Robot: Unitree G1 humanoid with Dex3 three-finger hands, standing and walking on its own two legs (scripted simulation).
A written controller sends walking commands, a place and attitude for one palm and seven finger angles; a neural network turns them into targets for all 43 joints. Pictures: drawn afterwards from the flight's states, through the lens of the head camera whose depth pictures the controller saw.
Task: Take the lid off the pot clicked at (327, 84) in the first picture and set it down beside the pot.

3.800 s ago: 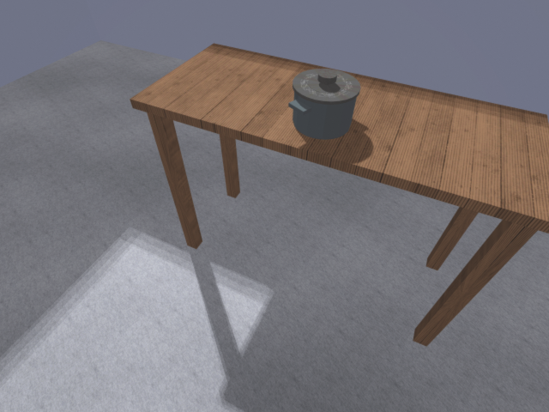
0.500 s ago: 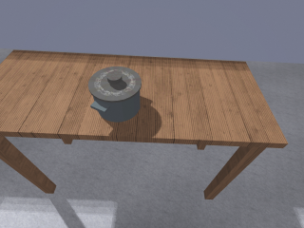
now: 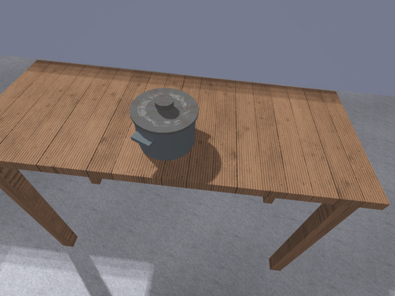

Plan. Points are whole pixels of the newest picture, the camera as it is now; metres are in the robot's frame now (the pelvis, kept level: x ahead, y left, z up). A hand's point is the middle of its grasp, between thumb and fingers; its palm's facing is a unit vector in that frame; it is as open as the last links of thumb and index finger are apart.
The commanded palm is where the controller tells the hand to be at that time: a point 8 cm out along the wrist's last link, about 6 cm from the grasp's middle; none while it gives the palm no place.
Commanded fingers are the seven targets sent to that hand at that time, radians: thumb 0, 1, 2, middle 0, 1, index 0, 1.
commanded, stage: come to a stop and stand still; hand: left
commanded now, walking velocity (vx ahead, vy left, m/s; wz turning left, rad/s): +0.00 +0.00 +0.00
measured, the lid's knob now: (164, 102) +0.51 +0.13 +0.10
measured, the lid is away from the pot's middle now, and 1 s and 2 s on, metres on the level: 0.00 0.00 0.00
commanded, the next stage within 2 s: look again from close up in 0.06 s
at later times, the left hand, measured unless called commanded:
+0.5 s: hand out of the picture -0.01 +0.19 -0.18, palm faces +0.02 -0.97 -0.25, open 7.3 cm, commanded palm none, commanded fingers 0.00 0.90 0.90 -0.20 -0.30 -0.20 -0.30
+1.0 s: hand out of the picture -0.02 +0.16 -0.18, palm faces +0.00 -0.99 -0.17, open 7.3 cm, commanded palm none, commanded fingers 0.00 0.90 0.90 -0.20 -0.30 -0.20 -0.30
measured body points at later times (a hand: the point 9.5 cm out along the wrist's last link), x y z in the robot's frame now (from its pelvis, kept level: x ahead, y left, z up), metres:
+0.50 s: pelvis -0.02 +0.00 -0.01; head -0.01 +0.00 +0.44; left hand -0.01 +0.24 -0.16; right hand +0.01 -0.23 -0.16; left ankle +0.01 +0.09 -0.74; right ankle -0.07 -0.13 -0.74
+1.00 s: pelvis -0.02 -0.01 +0.00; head +0.00 +0.00 +0.45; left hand -0.02 +0.21 -0.17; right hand +0.01 -0.25 -0.15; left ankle +0.01 +0.09 -0.74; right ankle -0.07 -0.13 -0.74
